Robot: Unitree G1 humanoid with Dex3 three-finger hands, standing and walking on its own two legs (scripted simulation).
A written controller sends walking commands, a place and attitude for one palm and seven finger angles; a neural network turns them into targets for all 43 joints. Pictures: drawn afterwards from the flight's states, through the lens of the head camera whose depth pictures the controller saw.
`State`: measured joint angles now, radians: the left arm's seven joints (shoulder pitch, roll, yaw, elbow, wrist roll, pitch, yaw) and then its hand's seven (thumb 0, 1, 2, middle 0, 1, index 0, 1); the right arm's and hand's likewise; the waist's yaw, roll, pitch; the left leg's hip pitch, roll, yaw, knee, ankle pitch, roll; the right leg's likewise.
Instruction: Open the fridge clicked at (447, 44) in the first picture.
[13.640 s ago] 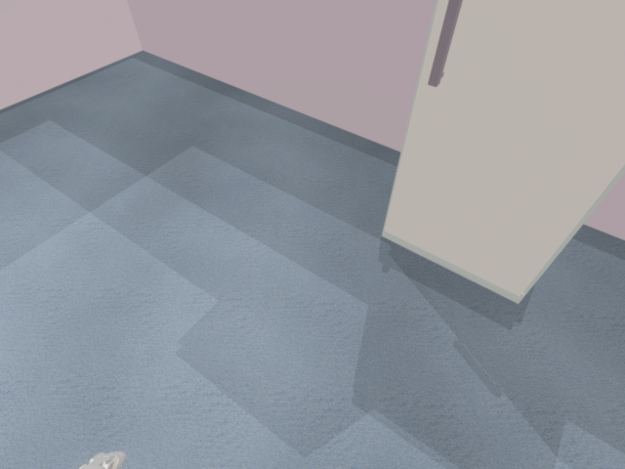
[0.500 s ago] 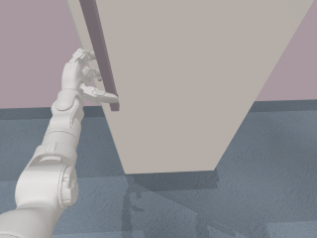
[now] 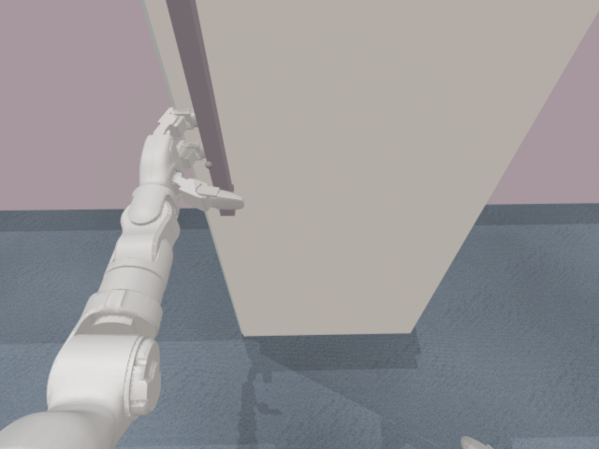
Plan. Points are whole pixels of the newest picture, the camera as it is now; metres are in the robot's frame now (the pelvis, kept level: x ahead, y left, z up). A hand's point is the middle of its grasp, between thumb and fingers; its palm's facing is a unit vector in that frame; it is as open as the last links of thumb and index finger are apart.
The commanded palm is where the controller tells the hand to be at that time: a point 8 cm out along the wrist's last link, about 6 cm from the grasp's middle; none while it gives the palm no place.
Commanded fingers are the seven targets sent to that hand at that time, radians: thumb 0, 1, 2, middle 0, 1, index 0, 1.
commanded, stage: slide the fingers in behind the handle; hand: left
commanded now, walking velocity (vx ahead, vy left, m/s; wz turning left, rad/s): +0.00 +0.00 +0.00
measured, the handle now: (212, 119) +0.52 +0.13 +0.17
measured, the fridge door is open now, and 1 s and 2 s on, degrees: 0 0 0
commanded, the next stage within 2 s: grip the handle and tug to test in 1.06 s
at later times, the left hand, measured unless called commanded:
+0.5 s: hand (225, 164) +0.46 +0.11 +0.14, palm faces +0.00 -1.00 +0.01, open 14.0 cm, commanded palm +0.43 +0.16 +0.15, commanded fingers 0.00 -0.50 0.30 -0.30 -1.20 -0.30 -1.20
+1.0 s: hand (227, 165) +0.46 +0.10 +0.14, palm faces +0.02 -1.00 -0.01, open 14.1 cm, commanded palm +0.43 +0.14 +0.15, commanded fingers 0.00 -0.50 0.30 -0.30 -1.20 -0.30 -1.20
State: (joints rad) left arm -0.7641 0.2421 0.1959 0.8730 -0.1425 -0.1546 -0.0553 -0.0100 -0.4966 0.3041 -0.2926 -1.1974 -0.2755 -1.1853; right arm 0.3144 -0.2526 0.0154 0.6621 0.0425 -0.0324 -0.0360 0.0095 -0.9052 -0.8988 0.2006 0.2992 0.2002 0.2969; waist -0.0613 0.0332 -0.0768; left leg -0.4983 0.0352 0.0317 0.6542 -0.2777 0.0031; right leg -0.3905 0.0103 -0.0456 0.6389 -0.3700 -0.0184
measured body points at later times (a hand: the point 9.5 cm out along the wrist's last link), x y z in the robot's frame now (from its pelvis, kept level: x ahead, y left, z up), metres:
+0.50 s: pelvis +0.00 +0.00 +0.00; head +0.03 -0.01 +0.45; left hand +0.45 +0.16 +0.15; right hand +0.07 -0.26 -0.12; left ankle +0.03 +0.12 -0.72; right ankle -0.03 -0.11 -0.72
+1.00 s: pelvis +0.00 +0.00 +0.00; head +0.03 -0.01 +0.45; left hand +0.45 +0.16 +0.15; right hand +0.08 -0.25 -0.12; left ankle +0.03 +0.12 -0.72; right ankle -0.03 -0.11 -0.72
